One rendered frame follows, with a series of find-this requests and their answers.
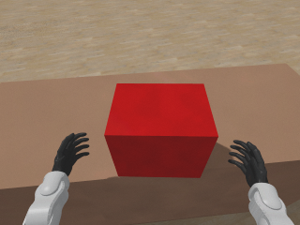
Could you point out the left robot hand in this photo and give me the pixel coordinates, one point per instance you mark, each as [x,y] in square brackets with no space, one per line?
[66,154]

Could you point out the carton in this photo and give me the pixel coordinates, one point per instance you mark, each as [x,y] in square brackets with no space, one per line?
[160,130]

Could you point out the right robot hand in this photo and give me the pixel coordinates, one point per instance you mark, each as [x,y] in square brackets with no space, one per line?
[253,164]

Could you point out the pedestal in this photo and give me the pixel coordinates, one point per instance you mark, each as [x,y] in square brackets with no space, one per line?
[259,104]

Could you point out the robot left forearm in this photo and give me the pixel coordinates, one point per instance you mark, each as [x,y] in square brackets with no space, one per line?
[50,198]

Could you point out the robot right forearm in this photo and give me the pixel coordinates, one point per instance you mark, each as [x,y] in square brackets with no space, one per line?
[266,207]

